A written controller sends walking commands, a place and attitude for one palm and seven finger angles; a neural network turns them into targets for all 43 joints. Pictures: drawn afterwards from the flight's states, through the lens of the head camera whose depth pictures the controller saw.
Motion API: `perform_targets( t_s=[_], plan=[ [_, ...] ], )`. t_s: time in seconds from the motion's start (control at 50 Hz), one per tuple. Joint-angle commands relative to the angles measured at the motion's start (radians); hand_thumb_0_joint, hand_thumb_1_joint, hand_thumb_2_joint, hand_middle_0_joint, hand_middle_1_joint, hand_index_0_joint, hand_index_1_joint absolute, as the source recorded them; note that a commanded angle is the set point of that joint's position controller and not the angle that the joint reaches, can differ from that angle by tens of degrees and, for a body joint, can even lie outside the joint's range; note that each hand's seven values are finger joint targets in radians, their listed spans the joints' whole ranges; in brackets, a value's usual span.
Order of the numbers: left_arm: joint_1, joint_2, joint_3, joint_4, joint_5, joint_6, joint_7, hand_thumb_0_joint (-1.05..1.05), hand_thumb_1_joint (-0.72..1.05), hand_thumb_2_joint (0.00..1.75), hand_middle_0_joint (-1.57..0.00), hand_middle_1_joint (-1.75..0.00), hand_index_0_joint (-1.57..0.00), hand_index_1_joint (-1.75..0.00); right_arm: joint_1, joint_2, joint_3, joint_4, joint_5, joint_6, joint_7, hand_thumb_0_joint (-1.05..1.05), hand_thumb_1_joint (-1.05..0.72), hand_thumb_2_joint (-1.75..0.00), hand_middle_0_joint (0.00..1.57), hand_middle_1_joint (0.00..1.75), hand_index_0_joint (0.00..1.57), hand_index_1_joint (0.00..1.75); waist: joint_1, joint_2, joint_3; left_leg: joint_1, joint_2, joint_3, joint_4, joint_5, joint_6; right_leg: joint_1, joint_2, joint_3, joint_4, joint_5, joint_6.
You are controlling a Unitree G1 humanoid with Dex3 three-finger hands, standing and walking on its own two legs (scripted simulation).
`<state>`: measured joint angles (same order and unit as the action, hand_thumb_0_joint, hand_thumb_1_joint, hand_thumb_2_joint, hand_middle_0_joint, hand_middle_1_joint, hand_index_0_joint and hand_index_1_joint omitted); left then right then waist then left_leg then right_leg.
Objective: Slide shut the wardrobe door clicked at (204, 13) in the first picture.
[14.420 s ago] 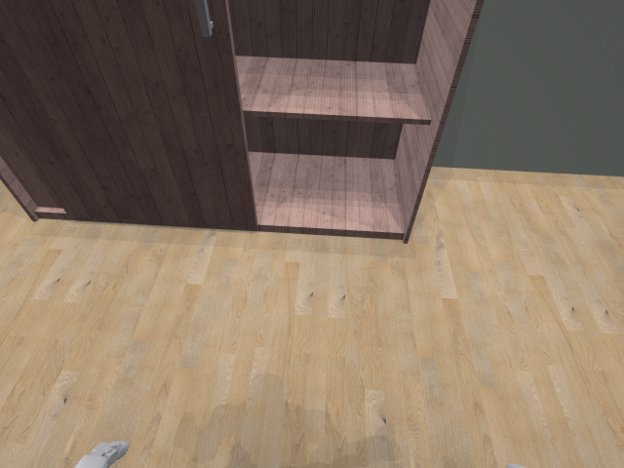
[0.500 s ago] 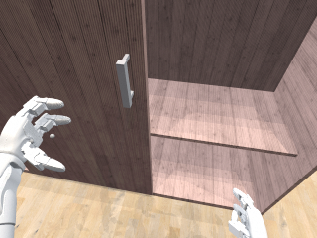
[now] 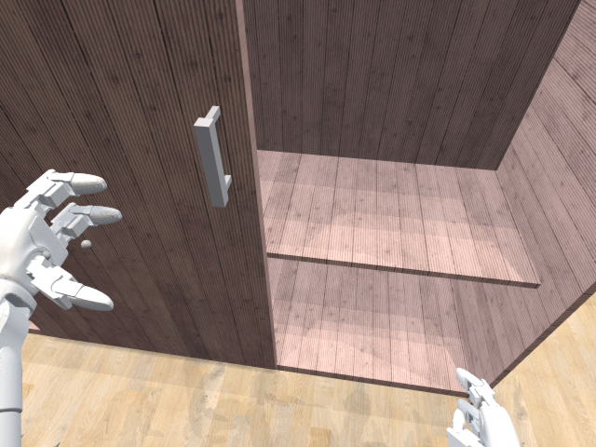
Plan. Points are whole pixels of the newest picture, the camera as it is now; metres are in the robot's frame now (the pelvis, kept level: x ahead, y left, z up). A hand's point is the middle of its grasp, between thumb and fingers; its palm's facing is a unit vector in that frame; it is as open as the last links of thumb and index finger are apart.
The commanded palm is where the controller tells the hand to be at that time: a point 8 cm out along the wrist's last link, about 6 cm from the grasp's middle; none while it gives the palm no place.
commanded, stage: raise the hand with hooked fingers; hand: left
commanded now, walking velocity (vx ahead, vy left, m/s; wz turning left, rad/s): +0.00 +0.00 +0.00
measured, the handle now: (217, 158) +0.48 +0.19 +0.15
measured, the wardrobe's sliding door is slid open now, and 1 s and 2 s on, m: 0.64 0.64 0.64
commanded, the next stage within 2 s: move the hooked fingers beside the handle in 0.08 s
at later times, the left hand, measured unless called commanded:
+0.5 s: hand (110, 235) +0.29 +0.26 +0.17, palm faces +0.09 -0.99 -0.05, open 14.0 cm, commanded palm +0.27 +0.31 +0.17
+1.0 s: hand (142, 196) +0.37 +0.25 +0.16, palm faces +0.02 -1.00 -0.03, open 14.0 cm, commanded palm +0.34 +0.30 +0.16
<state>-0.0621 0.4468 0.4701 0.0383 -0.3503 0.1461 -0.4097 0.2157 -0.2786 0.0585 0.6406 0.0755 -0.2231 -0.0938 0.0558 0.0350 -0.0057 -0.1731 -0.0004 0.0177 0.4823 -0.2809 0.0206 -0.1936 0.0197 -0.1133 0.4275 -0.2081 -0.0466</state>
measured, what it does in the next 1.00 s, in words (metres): stands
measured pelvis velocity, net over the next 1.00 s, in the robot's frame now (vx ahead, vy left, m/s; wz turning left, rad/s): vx -0.01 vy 0.01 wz -0.01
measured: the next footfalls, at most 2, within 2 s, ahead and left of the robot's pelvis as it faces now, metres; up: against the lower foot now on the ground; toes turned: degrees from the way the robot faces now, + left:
none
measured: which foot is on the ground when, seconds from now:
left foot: down 0.00-1.00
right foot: down 0.00-1.00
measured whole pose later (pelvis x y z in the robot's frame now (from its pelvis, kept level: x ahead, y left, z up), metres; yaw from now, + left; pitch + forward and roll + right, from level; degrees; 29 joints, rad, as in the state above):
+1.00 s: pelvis -0.01 +0.01 +0.00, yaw -1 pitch +2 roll -1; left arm -0.44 0.46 0.36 0.43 -0.26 0.09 -0.35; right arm 0.26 -0.28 0.06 0.67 0.08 -0.21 -0.11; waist 0.00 0.03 -0.01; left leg -0.27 -0.01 0.03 0.53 -0.29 0.04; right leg -0.30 0.01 -0.10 0.47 -0.21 -0.03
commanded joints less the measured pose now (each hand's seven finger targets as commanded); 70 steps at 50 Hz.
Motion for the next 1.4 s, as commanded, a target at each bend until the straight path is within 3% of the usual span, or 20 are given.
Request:
perform_targets(
  t_s=[0.0,0.1,0.18,0.28,0.3,0.38,0.46,0.56,0.66,0.76,0.84,0.88,0.96,1.0,1.08,1.12,1.18,1.26,1.3,1.38],
  plan=[
    [-0.244,0.269,0.073,-0.177,-0.023,-0.033,-0.008,0.0,-0.5,0.3,-0.3,-1.2,-0.3,-1.2,-0.13,-0.125,-0.053,-0.155,0.009,-0.06,-0.013,0.0,-0.9,-0.9,0.2,0.3,0.2,0.3,-0.011,0.056,-0.161,-0.023,0.001,-0.056,-0.071,0.218,-0.009,0.096,-0.005,0.075,-0.031,0.179,0.016],
    [-0.244,0.281,0.09,-0.14,-0.037,-0.013,-0.012,0.0,-0.5,0.3,-0.3,-1.2,-0.3,-1.2,-0.14,-0.127,-0.053,-0.158,0.012,-0.055,-0.014,0.0,-0.9,-0.9,0.2,0.3,0.2,0.3,-0.012,-0.013,-0.16,-0.056,0.001,-0.051,-0.053,0.186,-0.003,0.1,-0.016,0.102,-0.033,0.145,0.027],
    [-0.295,0.311,0.113,-0.178,-0.036,-0.038,0.001,0.0,-0.5,0.3,-0.3,-1.2,-0.3,-1.2,-0.149,-0.124,-0.053,-0.159,0.01,-0.059,-0.015,0.0,-0.9,-0.9,0.2,0.3,0.2,0.3,-0.011,0.02,-0.191,-0.057,-0.002,-0.046,-0.036,0.186,-0.003,0.118,-0.025,0.128,-0.03,0.139,0.029],
    [-0.375,0.306,0.087,-0.115,-0.016,-0.064,0.018,0.0,-0.5,0.3,-0.3,-1.2,-0.3,-1.2,-0.143,-0.123,-0.05,-0.141,0.01,-0.063,-0.022,0.0,-0.9,-0.9,0.2,0.3,0.2,0.3,-0.027,0.036,-0.163,-0.081,-0.002,-0.043,-0.027,0.133,-0.005,0.095,-0.034,0.154,-0.045,0.06,0.033],
    [-0.413,0.279,0.05,-0.087,-0.013,-0.066,0.016,0.0,-0.5,0.3,-0.3,-1.2,-0.3,-1.2,-0.145,-0.122,-0.047,-0.135,0.012,-0.065,-0.025,0.0,-0.9,-0.9,0.2,0.3,0.2,0.3,-0.04,0.032,-0.137,-0.087,-0.002,-0.044,-0.025,0.117,-0.005,0.075,-0.035,0.162,-0.052,0.042,0.034],
    [-0.463,0.32,0.058,0.001,0.006,-0.06,0.019,0.0,-0.5,0.3,-0.3,-1.2,-0.3,-1.2,-0.146,-0.132,-0.05,-0.128,0.016,-0.063,-0.027,0.0,-0.9,-0.9,0.2,0.3,0.2,0.3,-0.038,0.011,-0.131,-0.131,-0.001,-0.044,-0.012,0.058,-0.006,0.068,-0.052,0.196,-0.068,-0.071,0.037],
    [-0.536,0.347,0.064,0.057,0.013,-0.068,0.019,0.0,-0.5,0.3,-0.3,-1.2,-0.3,-1.2,-0.144,-0.139,-0.054,-0.126,0.015,-0.06,-0.025,0.0,-0.9,-0.9,0.2,0.3,0.2,0.3,-0.039,0.0,-0.183,-0.147,-0.001,-0.044,0.012,0.059,-0.008,0.086,-0.064,0.225,-0.063,-0.093,0.038],
    [-0.559,0.356,0.075,0.084,0.014,-0.102,0.018,0.0,-0.5,0.3,-0.3,-1.2,-0.3,-1.2,-0.128,-0.141,-0.057,-0.132,0.012,-0.064,-0.023,0.0,-0.9,-0.9,0.2,0.3,0.2,0.3,-0.031,0.013,-0.236,-0.143,-0.003,-0.046,0.016,0.105,-0.007,0.111,-0.056,0.209,-0.024,0.012,0.032],
    [-0.552,0.363,0.071,0.153,0.031,-0.085,0.018,0.0,-0.5,0.3,-0.3,-1.2,-0.3,-1.2,-0.101,-0.154,-0.064,-0.132,0.016,-0.051,-0.02,0.0,-0.9,-0.9,0.2,0.3,0.2,0.3,-0.03,0.005,-0.217,-0.149,0.0,-0.043,0.006,0.118,-0.004,0.081,-0.044,0.176,-0.003,0.05,0.026],
    [-0.661,0.348,0.036,0.143,0.04,-0.09,0.028,0.0,-0.5,0.3,-0.3,-1.2,-0.3,-1.2,-0.078,-0.159,-0.068,-0.129,0.015,-0.048,-0.023,0.0,-0.9,-0.9,0.2,0.3,0.2,0.3,-0.053,0.019,-0.227,-0.104,0.003,-0.053,-0.008,0.133,-0.001,0.035,-0.022,0.137,0.001,0.07,0.02],
    [-0.777,0.288,-0.04,0.135,0.052,-0.122,0.041,0.0,-0.5,0.3,-0.3,-1.2,-0.3,-1.2,-0.05,-0.153,-0.064,-0.12,0.013,-0.052,-0.03,0.0,-0.9,-0.9,0.2,0.3,0.2,0.3,-0.079,0.053,-0.236,-0.045,0.003,-0.074,-0.036,0.128,-0.002,-0.024,0.0,0.091,-0.002,0.066,0.019],
    [-0.789,0.278,-0.056,0.135,0.064,-0.131,0.053,0.0,-0.5,0.3,-0.3,-1.2,-0.3,-1.2,-0.044,-0.149,-0.063,-0.114,0.01,-0.053,-0.029,0.0,-0.9,-0.9,0.2,0.3,0.2,0.3,-0.075,0.088,-0.264,-0.02,0.003,-0.077,-0.037,0.152,-0.006,-0.019,-0.001,0.087,0.001,0.084,0.013],
    [-0.754,0.299,-0.031,0.184,0.08,-0.121,0.07,0.0,-0.5,0.3,-0.3,-1.2,-0.3,-1.2,-0.021,-0.156,-0.066,-0.104,0.003,-0.041,-0.023,0.0,-0.9,-0.9,0.2,0.3,0.2,0.3,-0.059,0.059,-0.303,-0.004,0.004,-0.081,-0.04,0.227,-0.012,0.007,0.003,0.074,0.01,0.147,0.006],
    [-0.774,0.239,-0.079,0.199,0.081,-0.107,0.074,0.0,-0.5,0.3,-0.3,-1.2,-0.3,-1.2,-0.019,-0.147,-0.064,-0.107,0.006,-0.034,-0.017,0.0,-0.9,-0.9,0.2,0.3,0.2,0.3,-0.071,0.043,-0.287,-0.001,0.007,-0.087,-0.048,0.253,-0.018,-0.005,0.002,0.065,0.012,0.172,0.009],
    [-0.725,0.268,-0.036,0.229,0.088,-0.082,0.09,0.0,-0.5,0.3,-0.3,-1.2,-0.3,-1.2,-0.007,-0.148,-0.068,-0.113,0.003,-0.016,-0.008,0.0,-0.9,-0.9,0.2,0.3,0.2,0.3,-0.048,0.014,-0.301,-0.003,0.012,-0.084,-0.047,0.336,-0.025,0.015,0.005,0.059,0.018,0.226,0.008],
    [-0.787,0.28,-0.029,0.236,0.095,-0.079,0.1,0.0,-0.5,0.3,-0.3,-1.2,-0.3,-1.2,0.004,-0.151,-0.07,-0.108,0.001,-0.005,-0.007,0.0,-0.9,-0.9,0.2,0.3,0.2,0.3,-0.063,-0.008,-0.3,-0.007,0.011,-0.082,-0.044,0.34,-0.025,0.008,0.007,0.06,0.019,0.24,0.011],
    [-0.793,0.259,-0.049,0.17,0.103,-0.098,0.111,0.0,-0.5,0.3,-0.3,-1.2,-0.3,-1.2,0.003,-0.141,-0.072,-0.118,-0.003,0.004,0.0,0.0,-0.9,-0.9,0.2,0.3,0.2,0.3,-0.055,0.067,-0.346,0.047,0.014,-0.076,-0.033,0.439,-0.036,0.019,0.006,0.065,0.023,0.281,0.009],
    [-0.807,0.253,-0.055,0.175,0.103,-0.117,0.111,0.0,-0.5,0.3,-0.3,-1.2,-0.3,-1.2,0.023,-0.146,-0.077,-0.1,-0.006,0.016,0.001,0.0,-0.9,-0.9,0.2,0.3,0.2,0.3,-0.069,0.042,-0.356,0.075,0.019,-0.072,-0.015,0.501,-0.037,0.013,0.012,0.066,0.021,0.317,0.012],
    [-0.817,0.245,-0.061,0.229,0.101,-0.106,0.105,0.0,-0.5,0.3,-0.3,-1.2,-0.3,-1.2,0.025,-0.145,-0.076,-0.093,-0.003,0.025,-0.001,0.0,-0.9,-0.9,0.2,0.3,0.2,0.3,-0.082,0.011,-0.314,0.042,0.016,-0.067,-0.024,0.443,-0.028,0.005,0.011,0.065,0.016,0.306,0.014],
    [-0.875,0.244,-0.087,0.293,0.111,-0.086,0.099,0.0,-0.5,0.3,-0.3,-1.2,-0.3,-1.2,0.028,-0.148,-0.075,-0.084,0.0,0.043,-0.005,0.0,-0.9,-0.9,0.2,0.3,0.2,0.3,-0.095,0.033,-0.297,0.009,0.008,-0.059,-0.028,0.382,-0.021,-0.001,0.003,0.067,0.013,0.292,0.012]
  ],
)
